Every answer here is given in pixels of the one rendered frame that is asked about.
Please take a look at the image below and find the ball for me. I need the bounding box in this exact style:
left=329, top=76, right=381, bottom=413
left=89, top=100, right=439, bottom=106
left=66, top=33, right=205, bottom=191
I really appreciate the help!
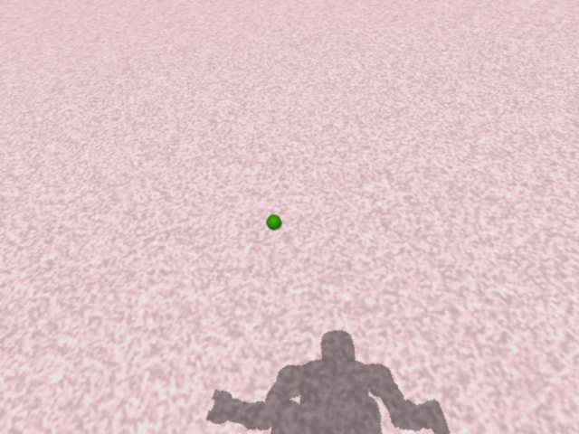
left=267, top=214, right=281, bottom=230

